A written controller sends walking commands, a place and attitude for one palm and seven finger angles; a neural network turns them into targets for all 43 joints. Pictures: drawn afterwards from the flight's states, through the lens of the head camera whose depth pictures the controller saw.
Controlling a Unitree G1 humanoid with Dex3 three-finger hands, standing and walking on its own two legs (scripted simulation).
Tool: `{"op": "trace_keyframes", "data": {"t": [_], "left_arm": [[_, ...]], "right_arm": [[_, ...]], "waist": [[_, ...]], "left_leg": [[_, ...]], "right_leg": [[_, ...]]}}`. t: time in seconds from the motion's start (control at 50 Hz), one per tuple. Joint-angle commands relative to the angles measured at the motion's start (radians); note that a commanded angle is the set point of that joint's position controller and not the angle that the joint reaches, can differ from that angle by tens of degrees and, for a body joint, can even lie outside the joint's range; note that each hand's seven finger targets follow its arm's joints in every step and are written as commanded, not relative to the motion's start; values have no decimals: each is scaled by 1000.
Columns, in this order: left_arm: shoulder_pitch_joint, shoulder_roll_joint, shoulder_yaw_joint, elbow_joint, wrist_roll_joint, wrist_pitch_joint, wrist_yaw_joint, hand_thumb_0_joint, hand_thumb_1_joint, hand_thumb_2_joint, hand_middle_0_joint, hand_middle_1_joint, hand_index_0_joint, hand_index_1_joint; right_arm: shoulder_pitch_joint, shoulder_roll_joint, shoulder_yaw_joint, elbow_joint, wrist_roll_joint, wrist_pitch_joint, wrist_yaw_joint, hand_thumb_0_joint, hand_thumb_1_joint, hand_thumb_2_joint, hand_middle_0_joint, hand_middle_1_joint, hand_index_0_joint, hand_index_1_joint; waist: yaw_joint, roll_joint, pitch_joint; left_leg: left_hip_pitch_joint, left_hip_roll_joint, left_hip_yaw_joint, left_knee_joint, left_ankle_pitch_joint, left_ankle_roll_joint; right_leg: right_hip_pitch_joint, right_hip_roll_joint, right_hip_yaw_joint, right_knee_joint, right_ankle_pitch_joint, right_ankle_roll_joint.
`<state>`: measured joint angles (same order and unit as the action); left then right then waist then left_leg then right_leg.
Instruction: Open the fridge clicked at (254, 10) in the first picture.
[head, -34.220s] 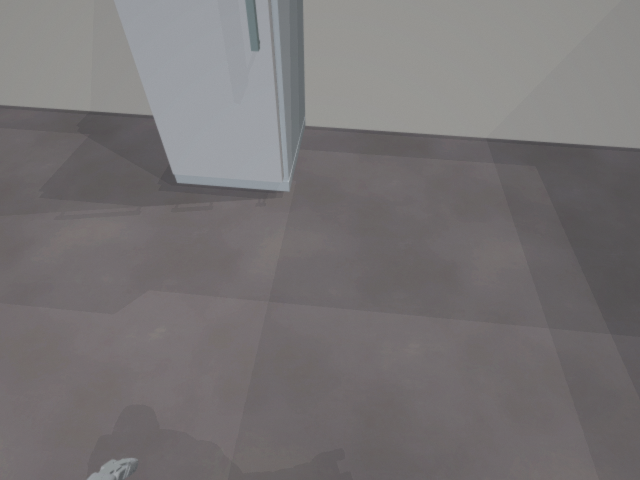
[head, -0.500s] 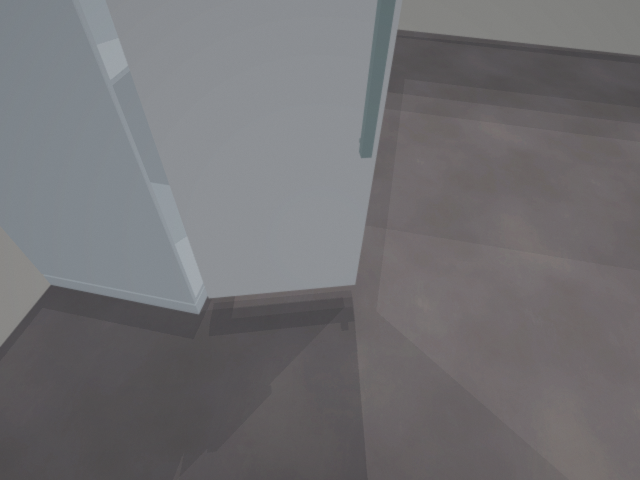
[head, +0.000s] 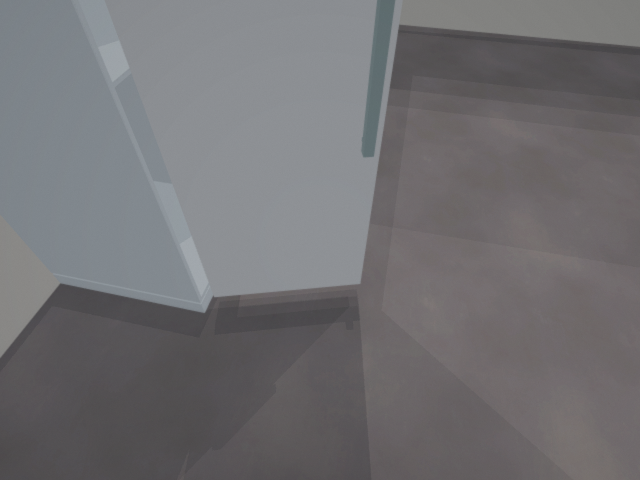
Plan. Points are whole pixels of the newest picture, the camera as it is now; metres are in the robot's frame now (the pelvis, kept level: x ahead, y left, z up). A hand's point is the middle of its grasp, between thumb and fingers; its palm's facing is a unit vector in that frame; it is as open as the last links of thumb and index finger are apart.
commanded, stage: look to check the result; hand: right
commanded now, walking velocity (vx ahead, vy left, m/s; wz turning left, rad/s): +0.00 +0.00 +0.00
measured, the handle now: (375, 63) +0.83 -0.05 +0.13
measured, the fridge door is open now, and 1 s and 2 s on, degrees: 71 71 71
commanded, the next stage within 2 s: stand and wait in 0.50 s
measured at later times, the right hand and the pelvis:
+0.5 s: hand out of the picture +0.10 -0.24 -0.16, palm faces -0.02 +0.95 -0.31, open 7.4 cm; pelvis +0.02 +0.00 +0.00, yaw +0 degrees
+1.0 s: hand out of the picture +0.11 -0.23 -0.16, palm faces -0.03 +0.95 -0.31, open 7.4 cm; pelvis +0.04 +0.01 +0.00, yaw +0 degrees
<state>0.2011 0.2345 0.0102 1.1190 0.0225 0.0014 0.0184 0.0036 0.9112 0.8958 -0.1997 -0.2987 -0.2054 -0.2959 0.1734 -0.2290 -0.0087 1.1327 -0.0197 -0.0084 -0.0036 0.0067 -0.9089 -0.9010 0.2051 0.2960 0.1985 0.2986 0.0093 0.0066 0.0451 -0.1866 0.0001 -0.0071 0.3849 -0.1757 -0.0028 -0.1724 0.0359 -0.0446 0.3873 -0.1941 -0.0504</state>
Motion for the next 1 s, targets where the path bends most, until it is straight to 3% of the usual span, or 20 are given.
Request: {"op": "trace_keyframes", "data": {"t": [0.0,0.16,0.26,0.52,0.72,0.84,0.98], "left_arm": [[-12,175,33,-50,-1,-20,12,0,900,900,-200,-300,-200,-300],[-50,218,37,-52,-6,-26,11,0,900,900,-200,-300,-200,-300],[-76,241,37,-52,-6,-27,8,0,900,900,-200,-300,-200,-300],[-125,284,31,-52,-5,-30,4,0,900,900,-200,-300,-200,-300],[-130,293,27,-53,-7,-31,6,0,900,900,-200,-300,-200,-300],[-128,288,25,-50,-7,-29,7,0,900,900,-200,-300,-200,-300],[-122,286,26,-49,-7,-30,8,0,900,900,-200,-300,-200,-300]], "right_arm": [[-19,-178,-32,-52,3,-16,-14,0,-900,-900,200,300,200,300],[-49,-219,-35,-56,4,-23,-13,0,-900,-900,200,300,200,300],[-66,-244,-34,-56,5,-26,-11,0,-900,-900,200,300,200,300],[-111,-281,-32,-61,7,-27,-8,0,-900,-900,200,300,200,300],[-120,-290,-30,-63,10,-28,-10,0,-900,-900,200,300,200,300],[-119,-288,-30,-61,9,-26,-9,0,-900,-900,200,300,200,300],[-112,-289,-30,-63,10,-32,-11,0,-900,-900,200,300,200,300]], "waist": [[-2,-24,-18],[-1,-14,-65],[-3,4,-66],[0,-19,-82],[1,-16,-99],[0,-9,-76],[2,-6,-103]], "left_leg": [[1,93,-89,-71,-9,53],[27,102,-87,-68,76,52],[34,110,-91,-80,95,51],[68,118,-90,-94,136,47],[94,122,-83,-91,197,48],[91,123,-84,-106,173,48],[111,129,-90,-105,239,52]], "right_leg": [[-23,-148,150,-111,-17,0],[32,-155,143,-98,95,1],[49,-156,142,-102,116,3],[81,-163,140,-126,171,13],[108,-166,135,-125,249,19],[99,-164,136,-135,215,19],[119,-162,128,-120,241,19]]}}
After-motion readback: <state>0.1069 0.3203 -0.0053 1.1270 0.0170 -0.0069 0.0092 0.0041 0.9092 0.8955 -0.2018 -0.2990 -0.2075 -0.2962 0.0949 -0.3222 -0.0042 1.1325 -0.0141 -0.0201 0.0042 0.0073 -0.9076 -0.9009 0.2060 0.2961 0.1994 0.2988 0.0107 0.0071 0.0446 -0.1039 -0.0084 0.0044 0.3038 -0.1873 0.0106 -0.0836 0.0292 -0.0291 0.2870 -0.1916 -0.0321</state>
